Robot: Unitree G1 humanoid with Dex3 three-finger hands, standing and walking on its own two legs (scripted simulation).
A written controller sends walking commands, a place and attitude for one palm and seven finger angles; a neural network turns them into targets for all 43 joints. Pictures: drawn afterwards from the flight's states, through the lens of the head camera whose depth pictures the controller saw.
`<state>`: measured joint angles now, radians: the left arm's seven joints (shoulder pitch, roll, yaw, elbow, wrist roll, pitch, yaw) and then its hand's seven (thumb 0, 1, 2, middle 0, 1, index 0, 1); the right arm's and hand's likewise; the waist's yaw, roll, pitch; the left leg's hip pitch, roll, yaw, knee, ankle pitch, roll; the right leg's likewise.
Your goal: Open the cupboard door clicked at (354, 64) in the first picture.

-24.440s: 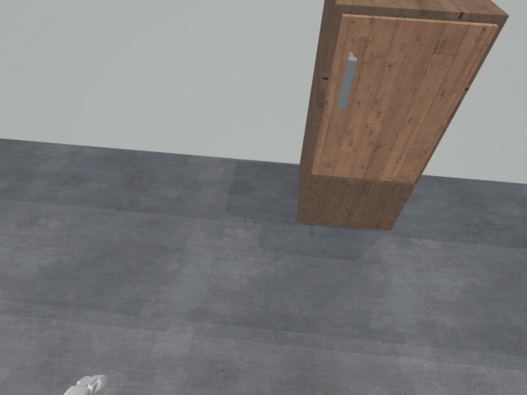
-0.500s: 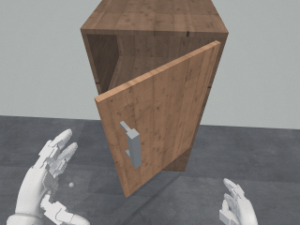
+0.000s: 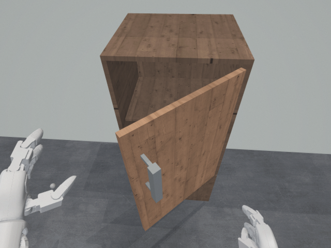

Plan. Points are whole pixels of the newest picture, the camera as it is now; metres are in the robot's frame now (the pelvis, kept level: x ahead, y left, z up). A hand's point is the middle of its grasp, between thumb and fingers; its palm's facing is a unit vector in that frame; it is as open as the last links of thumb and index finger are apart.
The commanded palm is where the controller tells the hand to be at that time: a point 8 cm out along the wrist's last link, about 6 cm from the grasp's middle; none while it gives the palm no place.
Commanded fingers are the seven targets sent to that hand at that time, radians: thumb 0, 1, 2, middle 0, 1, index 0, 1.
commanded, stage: draw the hand back to the body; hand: left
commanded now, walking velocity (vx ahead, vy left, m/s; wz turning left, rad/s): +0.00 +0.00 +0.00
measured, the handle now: (151, 178) +0.29 +0.08 +0.01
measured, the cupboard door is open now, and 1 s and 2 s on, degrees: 42 42 42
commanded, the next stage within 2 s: step back with the hand held close in 0.56 s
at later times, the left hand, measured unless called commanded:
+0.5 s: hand (51, 179) +0.19 +0.24 +0.15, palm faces +0.43 -0.81 -0.40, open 7.5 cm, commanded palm +0.14 +0.28 +0.17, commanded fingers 0.00 0.90 0.90 -0.20 -0.30 -0.20 -0.30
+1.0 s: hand (44, 190) +0.17 +0.24 +0.15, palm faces +0.32 -0.80 -0.51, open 7.4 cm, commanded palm +0.11 +0.29 +0.18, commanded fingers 0.00 0.90 0.90 -0.20 -0.30 -0.20 -0.30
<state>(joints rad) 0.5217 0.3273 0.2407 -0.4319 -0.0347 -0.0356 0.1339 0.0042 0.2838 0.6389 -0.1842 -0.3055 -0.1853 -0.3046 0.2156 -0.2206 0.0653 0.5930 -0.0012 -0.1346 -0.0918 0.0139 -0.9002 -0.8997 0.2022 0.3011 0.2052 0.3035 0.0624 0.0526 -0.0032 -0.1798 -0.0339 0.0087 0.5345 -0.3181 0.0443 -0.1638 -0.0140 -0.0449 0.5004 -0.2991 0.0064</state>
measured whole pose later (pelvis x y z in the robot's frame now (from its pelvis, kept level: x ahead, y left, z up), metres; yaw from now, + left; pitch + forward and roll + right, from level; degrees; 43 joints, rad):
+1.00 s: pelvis -0.04 -0.01 +0.01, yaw -1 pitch +0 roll -1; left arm 0.57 0.40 0.37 -0.47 -0.04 -0.13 0.11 0.02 0.89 0.90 -0.21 -0.31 -0.21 -0.31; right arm 0.15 -0.25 -0.01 0.58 0.00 -0.01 -0.09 0.01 -0.90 -0.90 0.20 0.30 0.20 0.30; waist 0.01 0.04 0.05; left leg -0.24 -0.01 0.02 0.45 -0.21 0.03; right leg -0.22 0.01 -0.04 0.41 -0.18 -0.01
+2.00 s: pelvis -0.22 +0.01 -0.01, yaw -5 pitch +1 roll -2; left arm 0.53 0.47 0.43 -0.61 -0.05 -0.19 0.12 0.02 0.88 0.90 -0.21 -0.31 -0.21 -0.31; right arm 0.15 -0.17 0.05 0.66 0.00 -0.10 -0.07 0.01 -0.90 -0.90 0.20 0.30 0.21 0.30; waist 0.03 -0.05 0.00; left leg -0.47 -0.01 0.04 0.59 -0.06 0.02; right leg -0.09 0.02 0.00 0.59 -0.45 0.01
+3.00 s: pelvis -0.30 +0.03 -0.02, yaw +1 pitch +0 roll +3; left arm 0.25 0.21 0.06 0.57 0.04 0.05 0.00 0.01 0.91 0.90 -0.19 -0.30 -0.19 -0.30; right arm 0.20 -0.25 0.00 0.83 -0.05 -0.02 0.00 0.01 -0.90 -0.90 0.20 0.30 0.20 0.30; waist -0.04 0.00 0.02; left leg -0.34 -0.05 0.00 0.67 -0.33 0.00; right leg -0.40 -0.01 0.04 0.74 -0.30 -0.02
